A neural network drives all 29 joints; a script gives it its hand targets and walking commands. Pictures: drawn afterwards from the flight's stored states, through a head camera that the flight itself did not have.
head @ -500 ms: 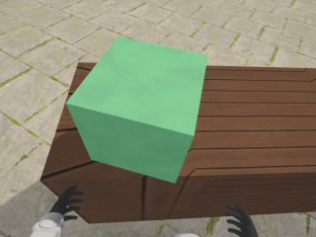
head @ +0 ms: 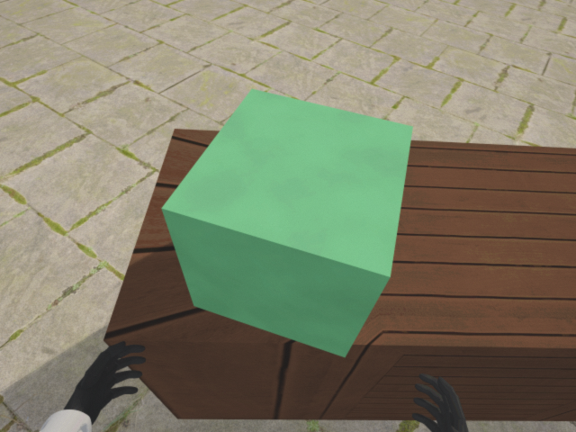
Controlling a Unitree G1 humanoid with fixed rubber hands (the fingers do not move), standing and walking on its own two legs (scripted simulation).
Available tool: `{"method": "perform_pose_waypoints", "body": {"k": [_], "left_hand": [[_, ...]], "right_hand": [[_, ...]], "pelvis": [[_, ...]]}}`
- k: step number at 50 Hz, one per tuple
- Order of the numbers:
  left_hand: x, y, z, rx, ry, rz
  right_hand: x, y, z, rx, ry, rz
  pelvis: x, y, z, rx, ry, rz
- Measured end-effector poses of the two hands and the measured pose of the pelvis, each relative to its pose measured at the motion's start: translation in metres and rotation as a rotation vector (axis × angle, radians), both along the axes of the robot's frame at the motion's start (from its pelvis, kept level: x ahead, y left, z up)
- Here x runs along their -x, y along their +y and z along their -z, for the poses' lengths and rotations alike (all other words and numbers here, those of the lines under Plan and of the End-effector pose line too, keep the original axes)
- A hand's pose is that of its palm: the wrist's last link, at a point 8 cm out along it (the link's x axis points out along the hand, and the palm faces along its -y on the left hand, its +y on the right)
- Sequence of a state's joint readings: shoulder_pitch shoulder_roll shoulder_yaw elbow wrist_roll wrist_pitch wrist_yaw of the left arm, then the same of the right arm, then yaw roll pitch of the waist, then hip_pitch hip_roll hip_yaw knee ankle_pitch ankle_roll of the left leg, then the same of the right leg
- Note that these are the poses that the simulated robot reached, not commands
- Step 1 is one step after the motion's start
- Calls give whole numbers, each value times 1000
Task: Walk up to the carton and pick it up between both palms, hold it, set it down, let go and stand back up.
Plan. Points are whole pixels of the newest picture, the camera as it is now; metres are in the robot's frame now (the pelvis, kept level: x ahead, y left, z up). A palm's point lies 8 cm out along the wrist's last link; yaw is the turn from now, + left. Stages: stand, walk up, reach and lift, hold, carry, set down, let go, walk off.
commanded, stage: reach and lift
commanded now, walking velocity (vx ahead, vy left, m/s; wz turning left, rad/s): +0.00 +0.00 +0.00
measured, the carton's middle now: (297, 221) +0.43 +0.00 +0.02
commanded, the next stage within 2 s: none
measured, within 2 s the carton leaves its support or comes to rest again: neither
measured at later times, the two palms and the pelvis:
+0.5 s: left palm (46, 421) +0.13 +0.29 -0.02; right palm out of the picture +0.13 -0.17 -0.03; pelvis +0.00 +0.01 -0.01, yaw +3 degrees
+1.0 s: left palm (58, 363) +0.19 +0.29 +0.02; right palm (436, 380) +0.18 -0.18 +0.02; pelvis +0.00 +0.01 +0.00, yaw +4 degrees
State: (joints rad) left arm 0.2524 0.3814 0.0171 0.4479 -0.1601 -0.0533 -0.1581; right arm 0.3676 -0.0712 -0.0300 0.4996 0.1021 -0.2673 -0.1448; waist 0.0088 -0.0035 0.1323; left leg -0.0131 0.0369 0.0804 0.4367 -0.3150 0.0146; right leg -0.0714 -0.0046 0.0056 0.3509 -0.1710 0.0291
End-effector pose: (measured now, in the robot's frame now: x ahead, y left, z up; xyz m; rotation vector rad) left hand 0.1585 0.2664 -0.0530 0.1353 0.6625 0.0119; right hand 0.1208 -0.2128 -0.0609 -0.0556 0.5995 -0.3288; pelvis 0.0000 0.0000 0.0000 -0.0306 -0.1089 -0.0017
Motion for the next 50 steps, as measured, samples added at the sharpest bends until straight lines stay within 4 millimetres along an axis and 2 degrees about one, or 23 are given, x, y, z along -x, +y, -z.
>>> {"method": "perform_pose_waypoints", "body": {"k": [12,22,33,39,50], "left_hand": [[12,16,-16,24,-112,17],[24,25,-30,41,-186,31],[30,28,-39,63,-238,46],[18,28,-44,72,-261,45],[-29,20,-71,72,-300,58]], "right_hand": [[-14,20,-15,-19,-104,25],[-11,39,-27,-38,-168,60],[-8,44,-42,-24,-214,76],[-23,41,-50,-16,-220,60],[-61,35,-77,-32,-234,35]], "pelvis": [[-1,7,2,10,-17,-21],[3,10,4,18,-22,-40],[9,12,6,23,-19,-54],[10,12,6,23,-18,-64],[0,10,2,13,-10,-65]]}}
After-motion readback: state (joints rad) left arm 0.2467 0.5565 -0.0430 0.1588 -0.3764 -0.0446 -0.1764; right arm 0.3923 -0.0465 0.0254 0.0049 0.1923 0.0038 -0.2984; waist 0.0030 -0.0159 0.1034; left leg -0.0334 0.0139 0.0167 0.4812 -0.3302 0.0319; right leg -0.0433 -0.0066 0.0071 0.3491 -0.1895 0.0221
